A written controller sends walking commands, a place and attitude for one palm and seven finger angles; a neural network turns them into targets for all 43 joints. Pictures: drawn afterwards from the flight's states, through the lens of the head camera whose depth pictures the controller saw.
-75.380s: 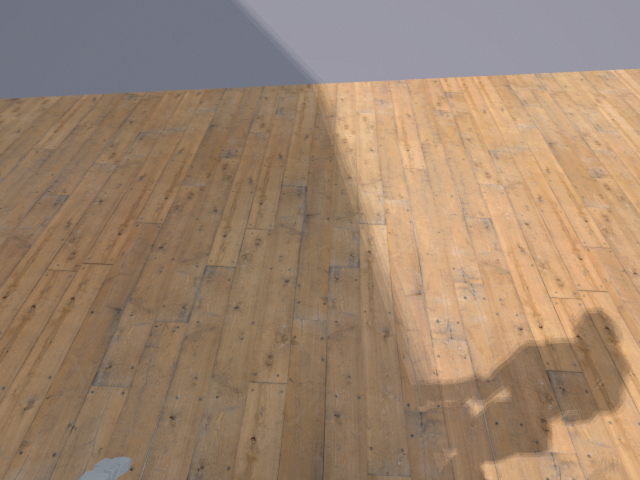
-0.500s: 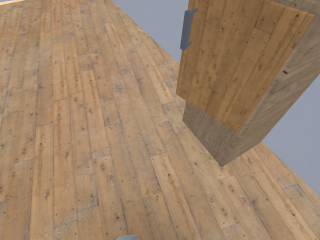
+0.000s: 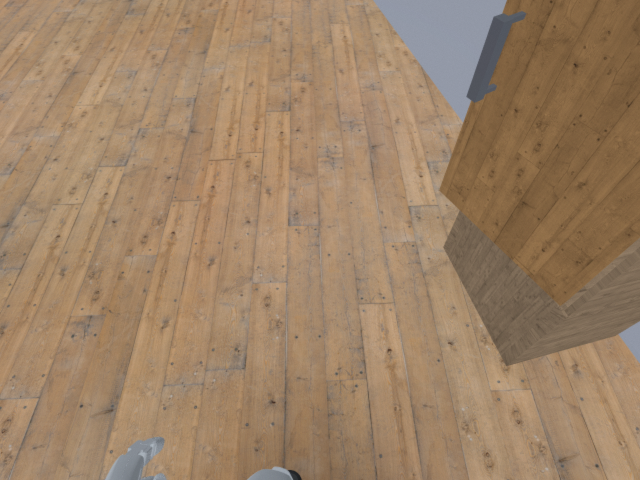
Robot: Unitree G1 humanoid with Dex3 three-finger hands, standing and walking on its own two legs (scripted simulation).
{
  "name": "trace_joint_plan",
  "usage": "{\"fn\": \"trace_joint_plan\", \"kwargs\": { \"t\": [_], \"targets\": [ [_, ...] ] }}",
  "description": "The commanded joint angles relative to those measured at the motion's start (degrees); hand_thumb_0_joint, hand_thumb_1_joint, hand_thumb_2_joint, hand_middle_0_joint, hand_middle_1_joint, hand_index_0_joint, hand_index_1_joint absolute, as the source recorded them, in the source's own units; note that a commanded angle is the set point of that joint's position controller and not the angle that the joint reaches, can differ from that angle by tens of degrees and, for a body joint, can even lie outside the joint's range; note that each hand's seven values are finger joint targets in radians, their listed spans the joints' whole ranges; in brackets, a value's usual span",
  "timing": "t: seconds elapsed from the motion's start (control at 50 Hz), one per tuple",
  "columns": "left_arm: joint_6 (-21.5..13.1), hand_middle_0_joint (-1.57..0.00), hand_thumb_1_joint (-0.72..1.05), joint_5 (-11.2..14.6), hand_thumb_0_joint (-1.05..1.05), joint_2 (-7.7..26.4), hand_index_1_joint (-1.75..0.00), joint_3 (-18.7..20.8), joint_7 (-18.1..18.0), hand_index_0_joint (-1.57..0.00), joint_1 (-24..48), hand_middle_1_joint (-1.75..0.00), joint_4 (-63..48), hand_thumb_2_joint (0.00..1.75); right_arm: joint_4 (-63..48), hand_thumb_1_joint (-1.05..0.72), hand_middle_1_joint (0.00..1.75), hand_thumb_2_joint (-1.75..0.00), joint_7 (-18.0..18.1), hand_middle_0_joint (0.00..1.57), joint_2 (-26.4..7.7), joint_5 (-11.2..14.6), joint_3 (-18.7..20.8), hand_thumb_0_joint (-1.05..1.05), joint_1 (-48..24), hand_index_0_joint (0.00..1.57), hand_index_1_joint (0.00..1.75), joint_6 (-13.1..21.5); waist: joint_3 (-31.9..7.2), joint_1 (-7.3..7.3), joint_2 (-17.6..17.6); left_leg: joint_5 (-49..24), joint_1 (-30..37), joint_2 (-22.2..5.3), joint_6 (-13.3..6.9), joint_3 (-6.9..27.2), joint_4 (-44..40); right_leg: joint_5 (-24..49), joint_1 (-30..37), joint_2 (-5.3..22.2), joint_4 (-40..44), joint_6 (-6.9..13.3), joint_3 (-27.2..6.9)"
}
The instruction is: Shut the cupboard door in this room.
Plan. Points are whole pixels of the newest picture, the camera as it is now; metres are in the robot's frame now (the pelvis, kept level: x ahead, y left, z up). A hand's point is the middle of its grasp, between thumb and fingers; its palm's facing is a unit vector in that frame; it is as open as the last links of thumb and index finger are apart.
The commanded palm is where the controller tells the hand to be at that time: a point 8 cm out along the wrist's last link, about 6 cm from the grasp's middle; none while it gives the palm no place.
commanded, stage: walk to a spot facing it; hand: left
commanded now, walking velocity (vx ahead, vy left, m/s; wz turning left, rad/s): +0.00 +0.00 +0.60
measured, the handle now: (496, 58) +0.82 -0.31 +0.07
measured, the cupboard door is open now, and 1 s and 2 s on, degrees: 16 16 16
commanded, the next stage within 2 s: turn to face it in 1.46 s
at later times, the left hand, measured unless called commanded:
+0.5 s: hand out of the picture -0.04 +0.21 -0.18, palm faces +0.37 -0.89 -0.26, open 7.4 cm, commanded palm none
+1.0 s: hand out of the picture +0.07 +0.19 -0.14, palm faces +0.60 -0.76 -0.26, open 7.4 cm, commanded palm none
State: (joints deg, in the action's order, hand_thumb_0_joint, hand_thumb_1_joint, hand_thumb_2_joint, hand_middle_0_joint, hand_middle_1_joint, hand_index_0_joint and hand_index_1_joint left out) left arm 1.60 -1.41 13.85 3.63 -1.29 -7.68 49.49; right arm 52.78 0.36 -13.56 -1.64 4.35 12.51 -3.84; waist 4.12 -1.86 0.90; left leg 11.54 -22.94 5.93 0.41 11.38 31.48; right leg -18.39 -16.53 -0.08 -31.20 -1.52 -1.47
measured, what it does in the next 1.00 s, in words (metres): walks ahead, turning left: left foot, then right foot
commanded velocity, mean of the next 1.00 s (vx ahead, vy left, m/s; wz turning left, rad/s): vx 0.16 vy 0.00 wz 0.60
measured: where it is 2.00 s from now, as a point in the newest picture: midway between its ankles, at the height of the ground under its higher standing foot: (238, 415)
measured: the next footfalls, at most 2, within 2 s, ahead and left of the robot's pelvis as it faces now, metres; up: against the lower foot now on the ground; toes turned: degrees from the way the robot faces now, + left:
left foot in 0.42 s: +0.01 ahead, +0.12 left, +0.00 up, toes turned +23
right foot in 0.80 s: +0.22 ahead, -0.07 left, +0.00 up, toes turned +26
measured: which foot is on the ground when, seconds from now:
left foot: down 0.00-0.00, up 0.02-0.40, down 0.42-0.80, up 0.82-1.00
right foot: down 0.00-0.42, up 0.44-0.78, down 0.80-1.00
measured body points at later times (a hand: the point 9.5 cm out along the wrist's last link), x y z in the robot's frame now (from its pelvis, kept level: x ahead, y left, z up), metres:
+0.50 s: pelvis +0.02 +0.01 -0.01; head +0.07 +0.04 +0.44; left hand -0.06 +0.26 -0.16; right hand +0.23 -0.18 -0.13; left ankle -0.03 +0.11 -0.73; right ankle -0.01 -0.13 -0.69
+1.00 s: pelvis +0.14 +0.01 +0.01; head +0.18 +0.01 +0.46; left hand +0.04 +0.23 -0.12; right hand +0.32 -0.18 -0.14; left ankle +0.03 +0.12 -0.62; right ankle +0.18 -0.09 -0.73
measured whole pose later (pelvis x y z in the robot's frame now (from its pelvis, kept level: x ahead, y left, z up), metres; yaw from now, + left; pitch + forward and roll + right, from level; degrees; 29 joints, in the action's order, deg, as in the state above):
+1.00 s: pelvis +0.14 +0.01 +0.01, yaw +39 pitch +1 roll +2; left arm -2.1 -1.9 9.6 2.7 -0.4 -16.0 51.8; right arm 54.9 -2.0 -14.2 -2.0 4.4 14.9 -2.7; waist 2.8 -2.4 1.2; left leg 16.4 -32.2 -2.2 0.7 -0.5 69.5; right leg -16.0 -10.0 5.9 -25.6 0.5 11.7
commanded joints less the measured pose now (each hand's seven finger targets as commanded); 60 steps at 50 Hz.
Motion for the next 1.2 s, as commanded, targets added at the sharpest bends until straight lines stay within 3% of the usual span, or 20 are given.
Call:
{"fn": "trace_joint_plan", "kwargs": {
  "t": [0.0,0.04,0.1,0.2,0.34,0.38,0.4,0.42,0.44,0.52,0.64,0.7,0.74,0.76,0.78,0.8,0.86,0.92,1.12,1.18],
  "targets": [
    [-1.0,-0.2,0.9,-0.21,0.0,13.0,-0.3,2.93,-1.42,-0.2,-3.92,-0.3,-3.28,0.9,-5.52,-0.9,0.3,-0.9,-0.3,0.2,-7.0,-0.01,2.91,0.0,-0.42,0.2,0.3,0.97,-3.66,2.11,-9.77,21.74,-11.2,-2.1,1.42,-4.12,34.16,-1.84,2.39,28.02,19.24,12.29,-23.31],
    [-1.74,-0.2,0.9,-0.16,0.0,7.97,-0.3,1.91,-1.45,-0.2,0.35,-0.3,-3.98,0.9,-3.83,-0.9,0.3,-0.9,-0.95,0.2,-5.04,-0.21,2.41,0.0,0.99,0.2,0.3,0.49,-2.34,-0.8,-9.52,15.33,-12.18,-4.68,1.79,-5.56,39.88,9.35,3.57,20.23,14.83,10.66,-13.89],
    [-2.26,-0.2,0.9,-0.14,0.0,6.95,-0.3,1.55,-1.44,-0.2,-2.06,-0.3,-3.3,0.9,-4.69,-0.9,0.3,-0.9,-1.69,0.2,-4.38,0.54,1.47,0.0,-0.86,0.2,0.3,0.44,-3.18,-0.42,-10.94,12.29,-11.73,-6.14,3.1,-9.36,36.96,31.88,9.56,17.0,8.79,8.92,-1.71],
    [-2.14,-0.2,0.9,-0.19,0.0,8.86,-0.3,2.46,-1.37,-0.2,-11.42,-0.3,-1.09,0.9,-6.32,-0.9,0.3,-0.9,-1.86,0.2,-3.03,0.63,0.29,0.0,-7.63,0.2,0.3,0.31,-4.76,4.18,-11.88,14.13,-9.82,-6.28,3.16,-13.82,25.61,43.72,18.35,18.07,5.69,8.07,2.19],
    [-1.76,-0.2,0.9,-0.59,0.0,10.25,-0.3,3.53,-1.06,-0.2,-11.01,-0.3,-1.34,0.9,-6.32,-0.9,0.3,-0.9,-1.82,0.2,-3.03,0.9,-0.07,0.0,-6.15,0.2,0.3,1.4,-6.53,2.73,-13.65,11.01,2.0,-5.69,0.9,-17.61,4.64,44.81,16.5,19.9,-1.1,6.64,6.42],
    [-1.64,-0.2,0.9,0.47,0.0,9.08,-0.3,3.21,-0.65,-0.2,-10.4,-0.3,-1.99,0.9,-4.26,-0.9,0.3,-0.9,-1.68,0.2,-7.82,0.36,1.02,0.0,1.45,0.2,0.3,2.36,-11.72,-1.81,-2.73,-11.09,22.2,-9.51,-1.37,-12.72,-7.91,32.01,3.98,16.37,-16.17,1.55,11.37],
    [-1.5,-0.2,0.9,0.76,0.0,4.88,-0.3,2.05,-0.13,-0.2,-8.65,-0.3,-4.41,0.9,-3.65,-0.9,0.3,-0.9,-1.26,0.2,-14.66,0.13,2.91,0.0,5.6,0.2,0.3,2.66,-13.6,-4.01,15.93,-35.4,33.13,-26.07,-8.68,8.46,-8.08,-11.19,-14.56,7.49,-29.39,-2.48,11.84],
    [-0.73,-0.2,0.9,0.41,0.0,4.68,-0.3,1.28,-0.58,-0.2,-4.77,-0.3,-6.22,0.9,-2.56,-0.9,0.3,-0.9,-0.62,0.2,-15.95,0.78,3.04,0.0,8.38,0.2,0.3,2.01,-14.14,-4.92,14.58,-49.2,31.53,-29.97,-13.74,10.66,-6.65,-20.03,-17.81,6.7,-33.98,-2.04,4.91],
    [-0.46,-0.2,0.9,0.2,0.0,5.35,-0.3,1.58,-0.65,-0.2,-4.07,-0.3,-6.93,0.9,-3.05,-0.9,0.3,-0.9,-0.18,0.2,-14.19,0.37,2.33,0.0,6.75,0.2,0.3,1.8,-10.88,-3.71,8.27,-37.83,26.84,-29.26,-14.29,6.04,-7.22,-17.57,-17.3,8.04,-34.54,-1.76,3.4],
    [-0.4,-0.2,0.9,-0.13,0.0,5.49,-0.3,2.15,0.95,-0.2,-2.7,-0.3,-4.25,0.9,-5.21,-0.9,0.3,-0.9,0.76,0.2,-10.21,-0.19,0.75,0.0,-0.18,0.2,0.3,2.96,-4.06,-0.89,10.35,-10.72,18.18,-19.64,-10.27,4.22,-11.59,-7.25,-17.94,6.43,-33.01,-2.32,2.4],
    [-1.28,-0.2,0.9,-0.18,0.0,4.53,-0.3,1.81,2.5,-0.2,0.51,-0.3,-5.25,0.9,-4.58,-0.9,0.3,-0.9,0.13,0.2,-11.17,-0.35,1.27,0.0,1.03,0.2,0.3,3.89,-0.2,-0.47,8.79,11.41,12.01,-16.87,-10.61,6.37,-16.58,-3.86,-14.68,4.81,-17.47,-2.61,4.08],
    [-2.0,-0.2,0.9,-0.12,0.0,4.89,-0.3,1.86,2.88,-0.2,-2.95,-0.3,-4.53,0.9,-4.81,-0.9,0.3,-0.9,-0.11,0.2,-11.44,-0.34,1.37,0.0,-0.8,0.2,0.3,3.78,-0.75,1.62,9.05,15.2,5.98,-15.05,-9.48,6.58,-13.8,-1.35,-3.76,1.64,-7.15,-2.66,6.52],
    [-2.82,-0.2,0.9,-0.31,0.0,6.67,-0.3,2.85,2.62,-0.2,-12.1,-0.3,-1.57,0.9,-5.38,-0.9,0.3,-0.9,-0.19,0.2,-9.45,0.17,1.22,0.0,-3.38,0.2,0.3,3.82,-2.83,6.51,2.27,20.81,-7.96,-10.27,-6.77,3.39,-4.54,1.43,15.65,1.39,1.18,-2.28,5.77],
    [-3.67,-0.2,0.9,-0.87,0.0,11.57,-0.3,3.9,1.78,-0.2,-18.7,-0.3,-0.2,0.9,-6.21,-0.9,0.3,-0.9,-0.35,0.2,-5.84,0.88,0.35,0.0,-2.93,0.2,0.3,4.24,-6.26,9.64,-10.61,24.52,-17.25,-4.28,-3.76,-3.89,10.45,-11.92,25.95,12.76,10.51,0.18,-6.6],
    [-3.54,-0.2,0.9,-0.9,0.0,15.84,-0.3,4.44,1.03,-0.2,-20.83,-0.3,-0.27,0.9,-7.61,-0.9,0.3,-0.9,-0.48,0.2,-3.42,1.02,0.02,0.0,-3.23,0.2,0.3,4.47,-7.15,10.69,-24.29,27.66,-20.69,-0.83,-1.81,-8.87,29.96,-25.61,23.21,27.89,22.37,5.76,-28.41],
    [-3.12,-0.2,0.9,-0.3,0.0,14.35,-0.3,3.83,0.51,-0.2,-16.27,-0.3,-1.6,0.9,-7.75,-0.9,0.3,-0.9,-0.91,0.2,-6.15,0.38,0.88,0.0,-3.98,0.2,0.3,3.93,-1.81,7.6,-16.6,23.61,-20.93,-4.97,-1.78,-5.99,39.46,-32.03,14.08,29.86,25.64,8.17,-30.31],
    [-4.32,-0.2,0.9,-0.35,0.0,7.27,-0.3,2.22,0.31,-0.2,-6.87,-0.3,-2.98,0.9,-4.04,-0.9,0.3,-0.9,-1.95,0.2,-4.53,-0.45,0.87,0.0,-1.28,0.2,0.3,3.6,0.43,1.88,-9.79,9.12,-16.74,-10.42,-0.83,-6.84,44.42,-18.54,4.13,24.26,22.68,6.67,-14.04],
    [-5.4,-0.2,0.9,-0.2,0.0,4.88,-0.3,1.71,0.44,-0.2,-8.33,-0.3,-1.53,0.9,-2.51,-0.9,0.3,-0.9,-2.89,0.2,-1.51,0.02,0.32,0.0,0.71,0.2,0.3,2.87,-1.25,0.8,-9.35,2.73,-14.62,-9.86,0.3,-10.4,39.61,4.27,7.47,18.44,19.64,4.45,3.62],
    [-5.92,-0.2,0.9,-0.61,0.0,5.66,-0.3,2.06,-0.01,-0.2,-18.53,-0.3,4.4,0.9,-6.27,-0.9,0.3,-0.9,-3.93,0.2,0.35,0.12,-1.39,0.0,-11.45,0.2,0.3,3.89,-0.54,4.75,-9.0,5.67,-15.66,-9.86,-1.46,-18.04,12.39,34.76,23.85,21.73,12.4,5.9,13.98],
    [-5.78,-0.2,0.9,-0.43,0.0,8.01,-0.3,2.66,0.12,-0.2,-16.11,-0.3,3.95,0.9,-5.49,-0.9,0.3,-0.9,-3.37,0.2,-1.47,0.09,-0.82,0.0,-5.76,0.2,0.3,4.55,-3.05,1.11,-9.56,7.72,-2.07,-5.92,-4.21,-21.21,7.08,47.07,19.72,23.11,3.33,5.34,16.58]
  ]
}}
